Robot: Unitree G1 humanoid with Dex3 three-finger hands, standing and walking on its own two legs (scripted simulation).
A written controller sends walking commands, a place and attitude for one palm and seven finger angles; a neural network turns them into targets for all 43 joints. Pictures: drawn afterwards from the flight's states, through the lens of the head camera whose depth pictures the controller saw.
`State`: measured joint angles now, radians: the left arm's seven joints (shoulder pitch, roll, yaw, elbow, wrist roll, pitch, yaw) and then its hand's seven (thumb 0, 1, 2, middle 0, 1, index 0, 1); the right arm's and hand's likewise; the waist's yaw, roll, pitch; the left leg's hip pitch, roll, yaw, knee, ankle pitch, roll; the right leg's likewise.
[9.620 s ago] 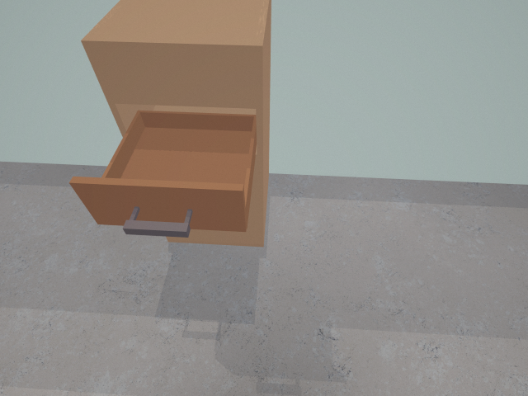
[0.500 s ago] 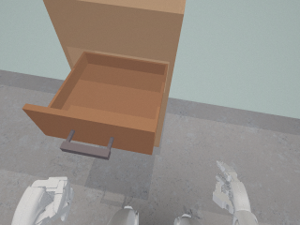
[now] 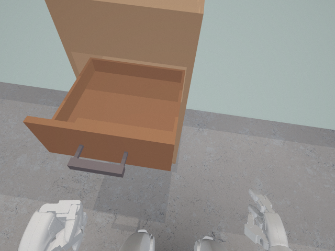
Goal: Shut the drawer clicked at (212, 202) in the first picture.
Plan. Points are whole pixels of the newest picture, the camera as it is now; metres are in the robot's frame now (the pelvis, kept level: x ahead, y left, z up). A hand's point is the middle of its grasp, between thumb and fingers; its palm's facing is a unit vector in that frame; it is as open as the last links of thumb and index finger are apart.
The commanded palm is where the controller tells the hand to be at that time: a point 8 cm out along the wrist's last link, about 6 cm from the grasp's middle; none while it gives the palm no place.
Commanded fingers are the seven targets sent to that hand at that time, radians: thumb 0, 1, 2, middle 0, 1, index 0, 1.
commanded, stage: bring the fist close to the handle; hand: left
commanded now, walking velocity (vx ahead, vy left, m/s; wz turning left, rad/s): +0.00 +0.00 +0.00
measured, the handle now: (99, 159) +0.34 +0.21 -0.04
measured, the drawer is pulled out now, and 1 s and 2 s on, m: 0.30 0.30 0.30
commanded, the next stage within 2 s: push the drawer shut in 1.42 s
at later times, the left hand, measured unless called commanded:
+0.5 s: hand (95, 216) +0.19 +0.17 +0.01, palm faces -0.06 -1.00 -0.06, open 3.2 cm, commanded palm +0.17 +0.23 +0.01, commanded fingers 0.00 0.90 0.90 -1.40 -1.60 -1.40 -1.60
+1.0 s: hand (104, 199) +0.24 +0.17 -0.04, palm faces -0.09 -0.99 -0.05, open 3.2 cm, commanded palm +0.22 +0.23 -0.04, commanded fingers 0.00 0.90 0.90 -1.40 -1.60 -1.40 -1.60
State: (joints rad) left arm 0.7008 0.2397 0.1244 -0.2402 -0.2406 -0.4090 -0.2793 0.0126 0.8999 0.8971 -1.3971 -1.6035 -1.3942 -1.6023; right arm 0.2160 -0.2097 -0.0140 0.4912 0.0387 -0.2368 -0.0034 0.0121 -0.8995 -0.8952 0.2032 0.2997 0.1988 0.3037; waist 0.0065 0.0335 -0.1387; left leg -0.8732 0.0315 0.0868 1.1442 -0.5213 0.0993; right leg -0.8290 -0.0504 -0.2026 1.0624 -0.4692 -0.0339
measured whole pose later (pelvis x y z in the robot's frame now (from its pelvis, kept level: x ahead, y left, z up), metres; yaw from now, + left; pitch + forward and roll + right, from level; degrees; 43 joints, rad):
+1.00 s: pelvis +0.00 -0.03 -0.06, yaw +0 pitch +24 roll -4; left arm 0.27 0.29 0.21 0.14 -0.29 -0.48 -0.38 0.01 0.90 0.90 -1.40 -1.60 -1.39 -1.60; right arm 0.16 -0.24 0.00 0.55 0.02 -0.19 -0.02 0.01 -0.90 -0.89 0.20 0.30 0.20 0.30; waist -0.02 0.03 -0.18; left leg -1.22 0.05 0.05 1.40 -0.61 0.07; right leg -1.17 -0.03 -0.21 1.33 -0.58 -0.09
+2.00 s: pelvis -0.01 -0.01 -0.07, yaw +1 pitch +25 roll -5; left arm 0.10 0.30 0.16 0.20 -0.25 -0.46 -0.33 -0.06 0.80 0.95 -1.40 -1.60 -1.40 -1.60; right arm 0.18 -0.28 0.03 0.55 0.02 -0.15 -0.03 0.01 -0.90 -0.89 0.20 0.30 0.20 0.30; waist 0.00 0.03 -0.18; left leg -1.29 0.03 0.05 1.44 -0.60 0.09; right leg -1.23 -0.05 -0.21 1.36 -0.57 -0.07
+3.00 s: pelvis -0.02 -0.01 -0.06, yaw +0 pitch +26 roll -5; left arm -0.48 0.36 0.19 0.78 -0.17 -0.50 -0.29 -0.03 0.75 0.96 -1.40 -1.60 -1.40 -1.60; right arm 0.23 -0.28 0.04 0.64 0.01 -0.08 -0.03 0.01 -0.90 -0.89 0.20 0.30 0.20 0.30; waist -0.06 0.03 -0.16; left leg -1.30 0.02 0.05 1.40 -0.56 0.10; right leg -1.25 -0.04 -0.20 1.33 -0.53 -0.06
